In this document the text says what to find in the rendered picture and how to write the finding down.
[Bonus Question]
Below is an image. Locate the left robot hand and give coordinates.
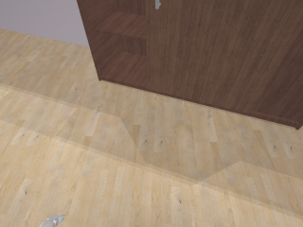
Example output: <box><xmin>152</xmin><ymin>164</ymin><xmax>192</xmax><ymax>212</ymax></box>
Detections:
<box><xmin>39</xmin><ymin>214</ymin><xmax>65</xmax><ymax>227</ymax></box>

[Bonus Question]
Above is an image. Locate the wardrobe door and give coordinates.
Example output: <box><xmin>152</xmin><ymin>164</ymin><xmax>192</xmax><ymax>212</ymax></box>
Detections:
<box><xmin>252</xmin><ymin>28</ymin><xmax>303</xmax><ymax>121</ymax></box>
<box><xmin>145</xmin><ymin>0</ymin><xmax>303</xmax><ymax>114</ymax></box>

